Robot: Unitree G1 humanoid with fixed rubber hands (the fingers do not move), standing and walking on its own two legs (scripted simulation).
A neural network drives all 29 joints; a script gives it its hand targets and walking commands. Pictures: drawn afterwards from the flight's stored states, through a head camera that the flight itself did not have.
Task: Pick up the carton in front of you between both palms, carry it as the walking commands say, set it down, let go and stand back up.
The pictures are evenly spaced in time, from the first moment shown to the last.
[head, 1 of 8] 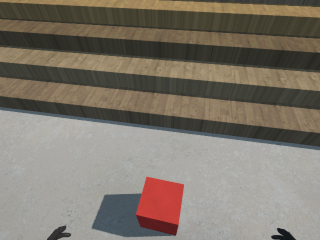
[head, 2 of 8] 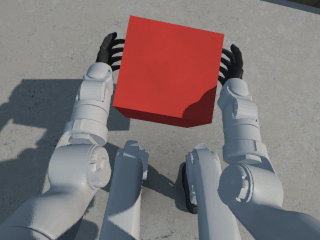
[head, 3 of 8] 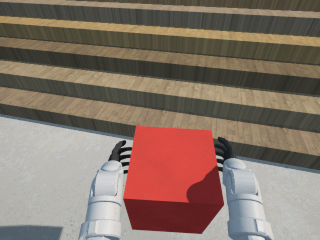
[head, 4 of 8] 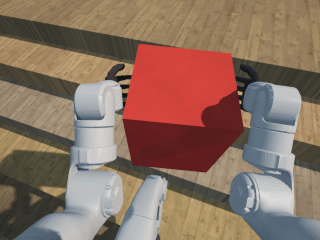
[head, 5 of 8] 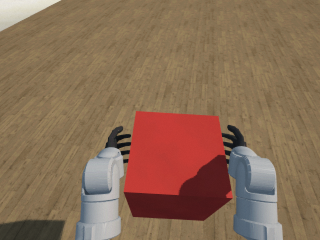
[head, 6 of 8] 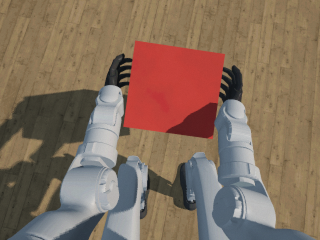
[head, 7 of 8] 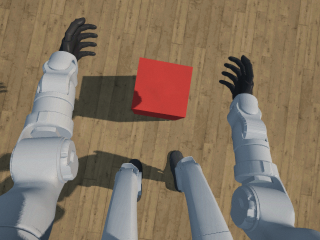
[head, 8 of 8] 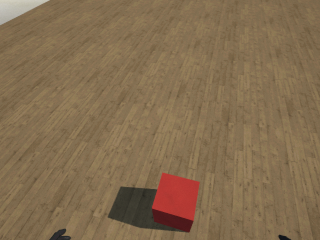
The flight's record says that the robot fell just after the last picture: no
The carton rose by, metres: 1.82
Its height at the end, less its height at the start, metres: +1.07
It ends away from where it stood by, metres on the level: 3.99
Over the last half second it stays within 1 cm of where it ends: yes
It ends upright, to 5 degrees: yes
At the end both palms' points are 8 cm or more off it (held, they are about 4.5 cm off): yes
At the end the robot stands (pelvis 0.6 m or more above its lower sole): yes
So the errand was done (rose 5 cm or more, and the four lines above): yes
